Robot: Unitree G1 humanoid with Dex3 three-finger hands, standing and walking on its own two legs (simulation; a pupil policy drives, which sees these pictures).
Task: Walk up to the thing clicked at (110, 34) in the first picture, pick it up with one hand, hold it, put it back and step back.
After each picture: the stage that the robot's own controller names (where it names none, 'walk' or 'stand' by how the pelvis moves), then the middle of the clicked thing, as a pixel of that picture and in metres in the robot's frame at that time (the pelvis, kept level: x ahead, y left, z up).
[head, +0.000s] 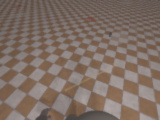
stand; (110, 34) +2.26 -0.48 -0.72
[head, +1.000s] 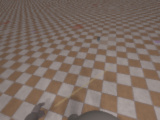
walk; (98, 39) +2.16 -0.06 -0.69
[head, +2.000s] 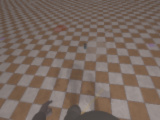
walk; (85, 46) +1.53 +0.21 -0.72
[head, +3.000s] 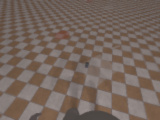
walk; (87, 65) +1.02 +0.09 -0.70
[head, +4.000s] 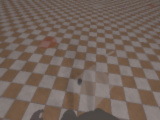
walk; (79, 81) +0.62 +0.10 -0.70
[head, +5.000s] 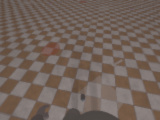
walk; (82, 97) +0.40 +0.07 -0.69
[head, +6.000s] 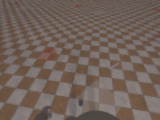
stand; (80, 103) +0.35 +0.08 -0.73
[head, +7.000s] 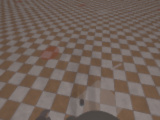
stand; (81, 102) +0.36 +0.07 -0.73
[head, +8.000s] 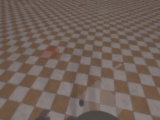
stand; (81, 103) +0.34 +0.07 -0.73
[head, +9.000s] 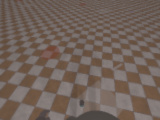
stand; (81, 103) +0.34 +0.07 -0.73
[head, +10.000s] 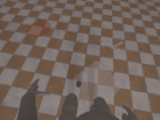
go down; (78, 84) +0.38 +0.08 -0.60
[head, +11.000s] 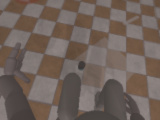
go down; (81, 66) +0.45 +0.10 -0.32
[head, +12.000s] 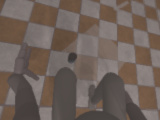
close in; (71, 58) +0.45 +0.12 -0.25
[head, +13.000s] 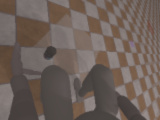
close; (49, 53) +0.46 +0.16 -0.22
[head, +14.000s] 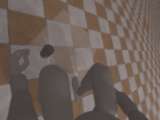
close; (46, 51) +0.45 +0.16 -0.22
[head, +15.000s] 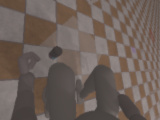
lift; (55, 53) +0.45 +0.14 -0.22
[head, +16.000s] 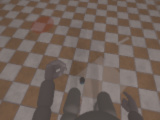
lift; (82, 80) +0.42 +0.07 -0.52
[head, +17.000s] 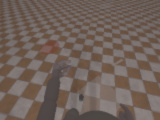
close; (81, 97) +0.38 +0.07 -0.68
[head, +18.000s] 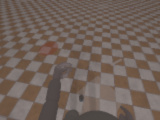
hold; (81, 98) +0.37 +0.07 -0.68
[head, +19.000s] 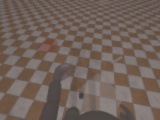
stand; (81, 96) +0.38 +0.07 -0.67
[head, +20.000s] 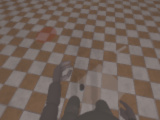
stand; (81, 87) +0.39 +0.07 -0.60
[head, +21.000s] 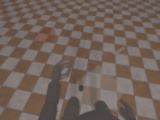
stand; (81, 88) +0.39 +0.07 -0.61
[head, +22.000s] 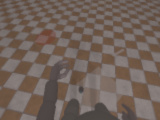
stand; (81, 90) +0.38 +0.06 -0.63
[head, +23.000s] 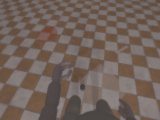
stand; (82, 87) +0.39 +0.07 -0.60
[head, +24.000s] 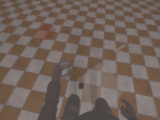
close; (81, 86) +0.40 +0.07 -0.59
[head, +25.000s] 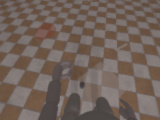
close; (82, 85) +0.40 +0.07 -0.58
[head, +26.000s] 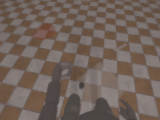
close; (81, 85) +0.39 +0.07 -0.58
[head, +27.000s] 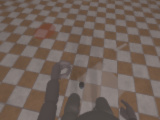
close; (81, 85) +0.40 +0.07 -0.58
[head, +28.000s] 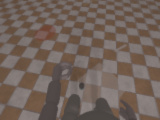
close; (81, 86) +0.40 +0.07 -0.58
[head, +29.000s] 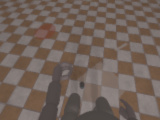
close; (81, 85) +0.40 +0.07 -0.58
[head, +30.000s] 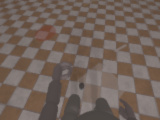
close; (81, 86) +0.40 +0.07 -0.58
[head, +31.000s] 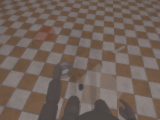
close; (80, 87) +0.39 +0.07 -0.60
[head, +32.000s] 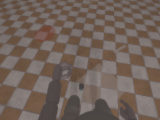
close; (81, 87) +0.39 +0.07 -0.60
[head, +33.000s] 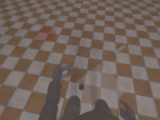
close; (81, 87) +0.39 +0.07 -0.60
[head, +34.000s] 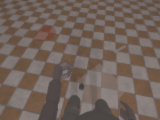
close; (81, 87) +0.39 +0.06 -0.60
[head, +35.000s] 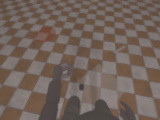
close; (81, 87) +0.39 +0.07 -0.60
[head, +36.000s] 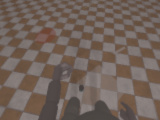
close; (81, 88) +0.39 +0.07 -0.61
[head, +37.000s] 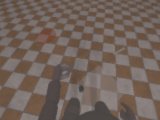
close; (81, 89) +0.39 +0.07 -0.61
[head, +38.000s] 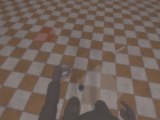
close; (81, 88) +0.39 +0.07 -0.61
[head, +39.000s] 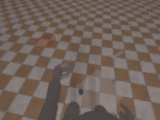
hold; (80, 92) +0.38 +0.07 -0.64
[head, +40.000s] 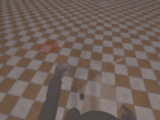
close; (81, 97) +0.37 +0.07 -0.68
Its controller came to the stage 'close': yes
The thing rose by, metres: 0.00
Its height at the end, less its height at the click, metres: +0.00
